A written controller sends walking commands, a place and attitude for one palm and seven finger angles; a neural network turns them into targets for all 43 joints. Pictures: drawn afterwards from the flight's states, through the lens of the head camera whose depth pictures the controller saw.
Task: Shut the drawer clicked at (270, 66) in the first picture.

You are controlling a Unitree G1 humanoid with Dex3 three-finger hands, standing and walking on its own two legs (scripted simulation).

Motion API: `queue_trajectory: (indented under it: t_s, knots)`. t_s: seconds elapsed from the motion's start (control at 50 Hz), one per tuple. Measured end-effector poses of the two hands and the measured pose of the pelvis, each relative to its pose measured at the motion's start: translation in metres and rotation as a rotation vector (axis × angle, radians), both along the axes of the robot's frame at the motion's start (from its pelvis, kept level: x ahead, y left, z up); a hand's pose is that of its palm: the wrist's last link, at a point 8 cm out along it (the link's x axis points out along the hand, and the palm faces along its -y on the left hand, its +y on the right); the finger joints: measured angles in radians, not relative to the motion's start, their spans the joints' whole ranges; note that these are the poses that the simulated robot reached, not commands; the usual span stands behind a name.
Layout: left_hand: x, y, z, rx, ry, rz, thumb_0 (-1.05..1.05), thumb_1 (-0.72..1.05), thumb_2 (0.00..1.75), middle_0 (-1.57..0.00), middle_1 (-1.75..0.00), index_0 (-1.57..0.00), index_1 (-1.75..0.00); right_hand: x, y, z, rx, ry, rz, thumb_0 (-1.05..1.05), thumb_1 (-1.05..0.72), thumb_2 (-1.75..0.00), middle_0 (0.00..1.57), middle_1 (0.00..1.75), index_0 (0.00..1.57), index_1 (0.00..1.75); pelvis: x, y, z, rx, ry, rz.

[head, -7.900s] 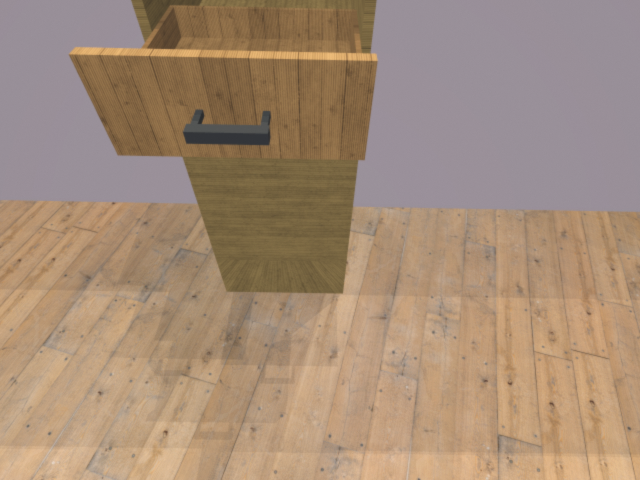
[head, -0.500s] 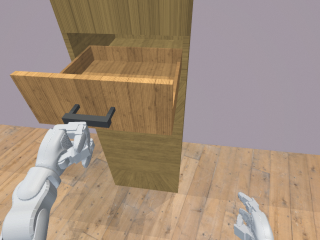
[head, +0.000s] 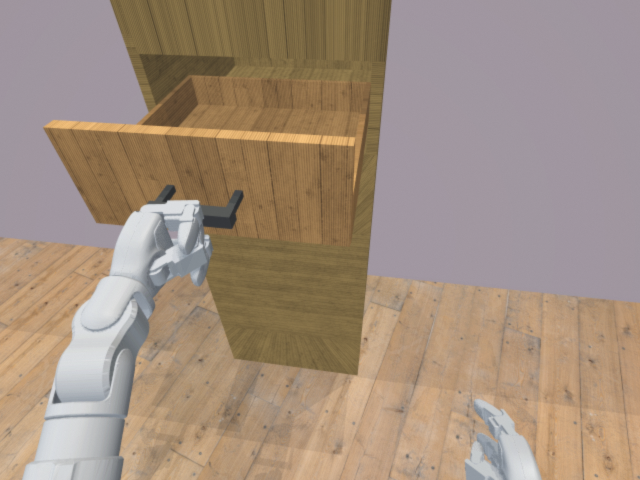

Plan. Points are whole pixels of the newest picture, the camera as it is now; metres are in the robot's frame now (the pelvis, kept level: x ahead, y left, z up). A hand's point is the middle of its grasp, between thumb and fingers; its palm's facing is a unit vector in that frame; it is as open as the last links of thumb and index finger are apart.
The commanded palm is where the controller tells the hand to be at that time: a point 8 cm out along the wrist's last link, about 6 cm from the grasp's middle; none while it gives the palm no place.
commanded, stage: push the drawer shut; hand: left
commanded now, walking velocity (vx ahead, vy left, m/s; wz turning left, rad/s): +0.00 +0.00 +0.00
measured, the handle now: (196, 204) +0.38 +0.20 +0.18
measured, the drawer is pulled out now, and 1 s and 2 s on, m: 0.26 0.14 0.03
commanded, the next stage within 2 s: none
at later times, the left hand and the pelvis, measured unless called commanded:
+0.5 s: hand (217, 215) +0.37 +0.17 +0.18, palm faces -0.04 -1.00 -0.03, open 3.1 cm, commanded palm +0.36 +0.21 +0.18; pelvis -0.01 +0.00 +0.00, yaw +0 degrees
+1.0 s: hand (232, 188) +0.42 +0.17 +0.18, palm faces -0.04 -1.00 -0.01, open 3.1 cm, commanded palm +0.41 +0.21 +0.18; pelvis +0.00 +0.01 +0.00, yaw -1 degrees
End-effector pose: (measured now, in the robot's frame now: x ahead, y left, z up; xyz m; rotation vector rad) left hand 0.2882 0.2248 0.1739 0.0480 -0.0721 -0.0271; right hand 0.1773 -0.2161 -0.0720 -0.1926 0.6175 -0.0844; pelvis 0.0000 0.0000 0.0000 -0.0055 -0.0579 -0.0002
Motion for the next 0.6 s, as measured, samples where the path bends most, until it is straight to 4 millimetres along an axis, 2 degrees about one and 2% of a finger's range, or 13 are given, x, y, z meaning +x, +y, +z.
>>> queue_trajectory:
  t_s: [0.26, 0.6]
  knots:
    - [0.028, -0.001, 0.001, -0.009, 0.015, -0.007, 0.01, 0.87, 0.95, -1.40, -1.60, -1.40, -1.60, -0.015, -0.009, -0.002, -0.025, 0.039, -0.034, 0.02, -0.90, -0.90, 0.20, 0.30, 0.21, 0.30, -0.007, 0.001, 0.001, -0.003, 0.006, -0.002]
    - [0.072, -0.001, 0.002, -0.026, 0.035, -0.013, 0.01, 0.86, 0.94, -1.40, -1.60, -1.40, -1.60, -0.038, -0.016, -0.013, -0.026, 0.127, -0.091, 0.02, -0.90, -0.90, 0.20, 0.30, 0.21, 0.30, -0.002, 0.006, 0.001, -0.004, 0.039, -0.013]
